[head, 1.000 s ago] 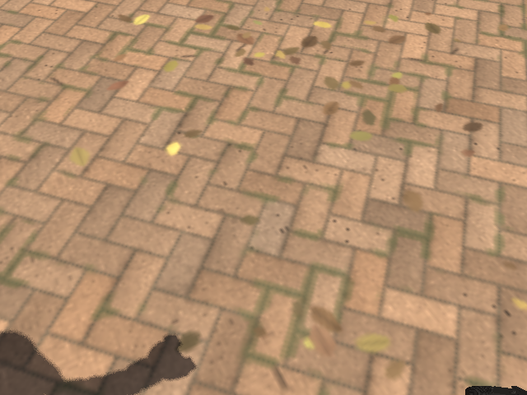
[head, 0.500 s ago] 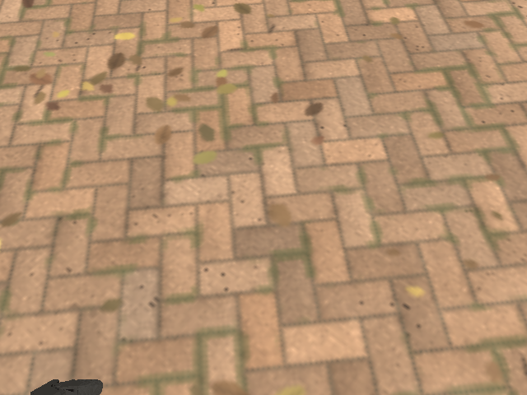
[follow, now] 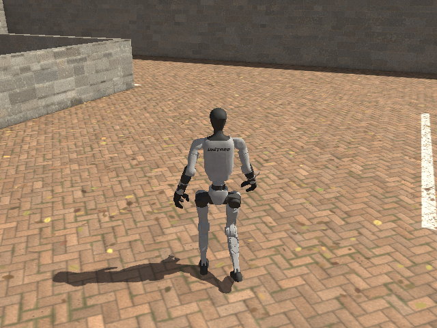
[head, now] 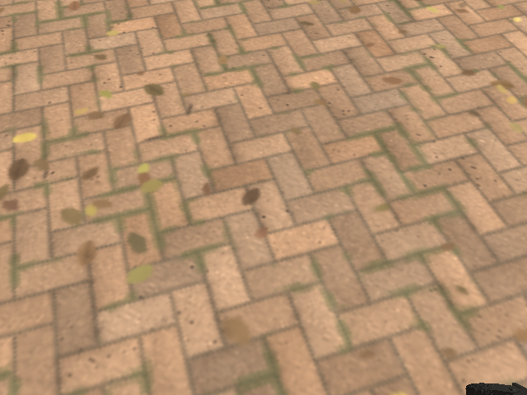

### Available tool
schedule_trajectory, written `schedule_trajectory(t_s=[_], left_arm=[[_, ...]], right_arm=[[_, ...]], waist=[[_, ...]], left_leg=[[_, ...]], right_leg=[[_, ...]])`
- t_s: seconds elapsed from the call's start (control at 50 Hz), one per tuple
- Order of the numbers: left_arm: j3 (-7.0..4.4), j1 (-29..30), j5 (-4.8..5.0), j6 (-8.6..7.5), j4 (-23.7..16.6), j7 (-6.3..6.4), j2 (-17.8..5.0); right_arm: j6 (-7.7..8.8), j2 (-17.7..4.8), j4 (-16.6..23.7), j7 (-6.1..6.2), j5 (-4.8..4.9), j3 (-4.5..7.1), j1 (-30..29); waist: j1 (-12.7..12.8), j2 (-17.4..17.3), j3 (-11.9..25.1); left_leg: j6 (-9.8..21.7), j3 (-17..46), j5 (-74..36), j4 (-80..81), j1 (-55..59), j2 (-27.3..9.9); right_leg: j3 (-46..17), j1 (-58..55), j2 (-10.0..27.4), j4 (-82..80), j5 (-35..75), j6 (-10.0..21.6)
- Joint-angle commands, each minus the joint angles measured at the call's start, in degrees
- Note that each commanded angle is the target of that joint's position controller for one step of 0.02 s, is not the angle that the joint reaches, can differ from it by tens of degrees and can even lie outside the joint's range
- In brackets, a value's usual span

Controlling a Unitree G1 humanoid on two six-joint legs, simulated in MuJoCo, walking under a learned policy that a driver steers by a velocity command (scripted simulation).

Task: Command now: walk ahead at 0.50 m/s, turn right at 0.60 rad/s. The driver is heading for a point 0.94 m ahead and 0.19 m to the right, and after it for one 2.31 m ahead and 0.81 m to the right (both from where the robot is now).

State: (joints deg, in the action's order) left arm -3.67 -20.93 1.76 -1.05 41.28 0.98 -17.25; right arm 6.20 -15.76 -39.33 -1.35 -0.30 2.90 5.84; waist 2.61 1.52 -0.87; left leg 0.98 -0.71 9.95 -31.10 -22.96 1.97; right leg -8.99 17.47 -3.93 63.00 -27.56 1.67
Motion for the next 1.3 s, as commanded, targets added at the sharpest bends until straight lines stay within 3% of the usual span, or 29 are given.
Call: schedule_trajectory(t_s=[0.02, 0.06, 0.12, 0.24, 0.32, 0.38, 0.42, 0.44, 0.46, 0.48, 0.5, 0.52, 0.54, 0.56, 0.62, 0.72, 0.86, 0.92, 0.96, 0.98, 1.0, 1.02, 1.04, 1.06, 1.08, 1.1, 1.18, 1.26, 1.3], left_arm=[[-2.1, 4.85, -0.69, -0.9, -6.33, -0.01, -7.92], [-1.94, 4.1, 0.0, -0.44, -6.44, -0.58, -5.61], [-1.33, 6.64, -0.32, 0.19, -7.7, -0.79, -3.24], [-0.45, 14.52, -0.46, -0.71, -9.19, -2.56, -1.75], [-0.32, 20.07, -0.23, -0.75, -11.46, -3.91, -1.82], [-1.79, 17.12, -0.75, -0.28, -11.8, -4.2, -4.68], [-4.92, 0.8, -0.55, 0.31, -7.49, -3.31, -9.84], [-6.24, -5.87, 0.03, 0.88, -5.89, -2.04, -14.82], [-6.05, -2.27, 0.25, -0.1, -8.19, -2.34, -18.48], [-4.5, -2.59, -0.19, -1.11, -8.59, -2.89, -12.82], [-3.7, -1.02, -0.66, -1.93, -7.89, -2.93, -10.7], [-3.03, 2.62, -0.76, -2.34, -7.82, -2.9, -8.96], [-2.33, 6.01, -1.07, -2.48, -8.15, -2.66, -6.84], [-1.84, 7.9, -1.78, -2.54, -8.7, -2.39, -5.97], [-1.67, 7.51, -1.8, -3.28, -6.89, -1.75, -6.26], [-1.31, 4.77, -2.05, -3.69, -3.53, -0.93, -6.81], [-1.73, 0.19, -1.84, -3.27, 1.56, -0.93, -8.12], [-2.08, 1.45, -1.68, -2.22, 1.87, -0.27, -9.26], [-2.19, 3.25, -1.82, -1.29, 1.21, 0.52, -10.3], [-1.77, 3.32, -2.08, -1.31, 0.47, 1.09, -9.74], [0.14, -3.22, -3.11, -2.7, -1.85, 0.43, -4.04], [0.74, -1.72, -3.11, -4.57, -1.16, -0.68, -4.37], [-0.18, 3.42, -0.62, -6.0, -2.86, -1.77, -7.95], [0.18, 7.66, -0.06, -6.82, -4.24, -1.98, -7.72], [0.11, 9.64, -1.13, -7.06, -4.67, -1.71, -7.29], [-0.35, 9.24, -2.17, -6.65, -4.61, -1.34, -7.6], [0.22, 7.4, -3.01, -4.71, -4.67, -0.64, -5.02], [1.32, 16.59, -2.71, -5.01, -6.46, -0.88, -2.54], [1.42, 18.48, -1.93, -5.55, -6.2, -1.67, -2.69]], right_arm=[[-0.55, -6.23, 1.02, 0.63, -0.3, 2.09, 7.11], [-0.17, -5.31, 0.28, 0.91, -0.47, 1.83, 6.34], [0.4, -6.9, -1.38, 1.0, 0.1, 2.48, 7.1], [-0.52, -9.68, -3.5, 1.46, 0.28, 3.15, 8.07], [-1.64, -11.78, -5.26, 1.56, 1.36, 3.75, 10.93], [-2.72, -14.32, -5.42, 1.91, 2.36, 4.56, 10.61], [-3.34, -13.41, -4.92, 2.35, 2.53, 4.11, 9.91], [-3.04, -7.97, -3.66, 2.25, -0.31, 2.18, 12.35], [-1.32, -4.1, 0.11, 1.59, -0.44, 0.39, 14.33], [0.46, -10.13, 0.57, 0.88, 1.69, 1.65, 7.36], [1.4, -10.54, 1.91, 0.59, 2.96, 1.67, 3.97], [1.64, -9.52, 0.88, 0.97, 2.07, 1.4, 4.57], [1.33, -9.78, -0.01, 1.22, 0.73, 1.69, 5.46], [0.65, -9.77, -0.62, 1.03, 0.49, 1.8, 6.82], [-1.03, -7.61, -1.65, 0.91, 0.03, 1.41, 7.76], [-1.36, -5.26, -0.53, 0.34, 0.82, 0.4, 0.3], [-0.81, -4.54, 2.95, -2.08, 1.77, -0.23, -7.79], [-0.78, -5.4, 3.72, -3.02, 1.29, 0.15, -5.34], [-1.24, -8.97, 1.75, -2.52, 0.92, 2.13, 5.13], [-1.5, -12.12, 0.43, -1.82, 1.04, 3.49, 13.55], [-1.55, -18.31, 0.57, -1.3, 0.74, 5.0, 18.71], [-1.73, -14.1, 0.14, -1.21, 1.64, 3.94, 20.12], [-2.02, -11.53, 0.4, -0.78, 1.48, 3.11, 18.06], [-2.19, -10.54, 1.26, -0.47, 1.29, 2.89, 14.77], [-2.36, -9.58, 1.95, -0.35, 1.05, 2.52, 11.47], [-2.31, -8.3, 2.81, -0.17, 0.5, 1.97, 9.42], [-2.27, -9.5, 3.42, 0.8, 0.68, 2.36, 7.99], [-3.06, -10.98, 2.11, 1.94, 1.56, 3.0, 10.95], [-3.2, -10.12, 0.75, 2.05, 1.5, 2.62, 13.53]], waist=[[-5.47, -5.38, 1.6], [-3.84, -8.28, 0.63], [-3.75, -6.98, -0.61], [-6.06, -5.2, -1.98], [-7.28, -5.13, -3.95], [-3.72, -7.15, -0.75], [5.3, -5.36, 7.85], [5.52, 6.23, 12.71], [0.12, 15.96, 21.32], [4.56, 6.24, 19.77], [3.74, 4.67, 11.96], [0.66, -0.83, 7.49], [-1.42, -0.51, 5.54], [-2.99, 1.27, 4.63], [-3.84, 1.05, 3.46], [-0.43, 1.47, -0.39], [3.08, 0.18, -4.6], [0.75, 1.94, -1.64], [-5.25, 3.12, 5.87], [-9.48, 1.07, 10.91], [-7.04, -12.1, 19.42], [-8.46, -13.53, 25.32], [-9.49, -9.94, 17.78], [-8.62, -4.8, 11.06], [-6.37, -0.86, 5.42], [-4.27, -1.17, 3.25], [-1.63, -4.38, 1.86], [-5.22, -5.67, 1.27], [-6.84, -6.65, 2.15]], left_leg=[[8.68, 23.57, 6.91, 16.35, 22.55, -18.88], [8.26, 16.14, 1.25, 19.09, 17.76, -16.47], [9.86, 10.0, -5.36, 21.71, 16.98, -17.15], [8.23, -2.46, -13.87, 22.42, 19.56, -15.76], [6.84, -6.26, -16.62, 21.28, 24.13, -17.57], [5.21, -9.47, -40.65, 11.57, 27.84, -18.08], [2.4, -12.31, -45.08, -10.4, 20.01, -15.1], [-0.22, -12.13, -9.26, -29.63, 3.11, -11.28], [-2.58, -1.74, 24.87, -47.02, -17.09, 0.29], [-1.48, 6.23, 21.31, -49.3, -23.26, -2.81], [-0.23, 5.36, 16.16, -46.34, -25.07, -4.79], [-0.26, 5.27, 11.61, -41.15, -21.71, -7.51], [-0.8, 5.24, 8.91, -36.5, -17.71, -9.33], [-1.21, 5.24, 7.04, -35.01, -14.19, -10.28], [-3.45, 3.36, 2.94, -29.75, -12.01, -10.16], [-3.7, 2.2, -15.33, -13.42, -13.84, -9.47], [0.4, 2.05, -15.13, -1.58, -18.73, -6.05], [3.16, -1.04, -6.76, -0.56, -14.5, -2.88], [5.78, -4.72, -4.31, -0.2, 0.34, 1.89], [8.43, 1.04, -8.26, 0.18, 16.0, -0.99], [19.55, 29.54, -4.11, 0.96, 39.88, -16.31], [23.31, 48.54, 2.42, 10.73, 47.86, -20.95], [19.75, 41.31, 8.06, 12.47, 43.48, -19.44], [17.59, 34.44, 7.16, 13.5, 34.72, -17.29], [16.41, 29.36, 1.62, 14.75, 25.42, -15.18], [15.84, 25.66, -4.39, 16.15, 19.17, -13.27], [16.34, 18.5, -16.06, 18.46, 8.36, -9.88], [12.21, 14.11, -11.43, 17.13, 4.34, -5.62], [11.37, 14.46, -7.65, 16.92, 7.4, -7.22]], right_leg=[[0.38, 25.26, 7.38, 8.39, 6.98, -1.33], [1.59, 21.42, 9.43, 5.46, 9.23, -1.29], [2.74, 23.66, 10.44, 0.81, 11.94, -1.96], [6.55, 21.87, 10.02, -16.73, 27.41, -1.81], [9.73, 19.94, 8.82, -24.5, 26.27, 0.2], [13.84, 12.0, 4.3, -26.68, 17.74, 3.62], [14.59, -11.44, -0.17, -31.42, 20.46, 7.66], [-2.47, -28.62, 10.81, -31.35, 22.78, 11.59], [-36.55, -41.47, 22.44, -42.04, 5.31, 23.21], [-35.82, -39.61, 22.37, -46.93, 2.22, 20.25], [-28.16, -32.72, 20.57, -47.19, 5.77, 18.05], [-21.33, -23.96, 18.37, -47.09, 12.81, 16.08], [-16.09, -17.7, 16.4, -47.46, 19.33, 14.97], [-13.43, -13.29, 15.12, -48.69, 23.71, 14.58], [-7.08, -7.89, 13.92, -51.26, 33.02, 14.97], [2.28, -8.11, 11.47, -53.61, 32.23, 11.09], [5.93, -20.95, 16.81, -52.15, 33.38, 9.46], [8.3, -25.55, 17.53, -45.05, 53.81, 7.35], [11.38, -24.38, 15.24, -30.07, 73.04, 5.02], [12.86, -14.33, 13.53, -16.4, 65.75, 2.81], [13.08, 10.26, 3.84, 7.82, 30.52, -1.88], [3.79, 21.39, -1.76, 16.43, -3.72, -2.46], [0.51, 27.23, 2.48, 18.12, -0.85, -1.41], [1.71, 27.65, 5.16, 14.16, 3.48, -0.67], [2.83, 26.05, 7.0, 8.12, 6.02, -0.82], [3.02, 22.21, 8.5, 4.09, 7.94, -1.27], [5.43, 16.93, 8.63, -6.43, 12.07, -5.14], [6.51, 11.05, 5.36, -24.84, 29.45, -6.58], [6.7, 9.31, 4.97, -29.58, 35.5, -6.19]])
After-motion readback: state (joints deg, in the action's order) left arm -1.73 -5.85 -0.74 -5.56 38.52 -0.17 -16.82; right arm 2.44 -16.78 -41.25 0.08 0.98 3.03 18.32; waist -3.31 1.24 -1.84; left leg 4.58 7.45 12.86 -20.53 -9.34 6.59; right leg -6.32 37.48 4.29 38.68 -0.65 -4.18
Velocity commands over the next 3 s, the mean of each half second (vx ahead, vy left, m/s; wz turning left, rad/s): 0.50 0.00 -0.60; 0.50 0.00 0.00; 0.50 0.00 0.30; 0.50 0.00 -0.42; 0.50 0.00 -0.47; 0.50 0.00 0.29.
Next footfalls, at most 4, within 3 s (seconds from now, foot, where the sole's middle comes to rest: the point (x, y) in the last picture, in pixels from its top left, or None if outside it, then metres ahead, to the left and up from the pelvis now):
0.42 right None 0.36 -0.19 -0.76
0.98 left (322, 304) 0.73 -0.10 -0.76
1.44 right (401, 235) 0.98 -0.35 -0.76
1.94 left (346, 162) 1.28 -0.20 -0.76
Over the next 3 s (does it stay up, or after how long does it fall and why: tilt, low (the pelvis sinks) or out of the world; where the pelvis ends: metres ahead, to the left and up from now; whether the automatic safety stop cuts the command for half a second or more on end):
stays up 1.60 -0.54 -0.01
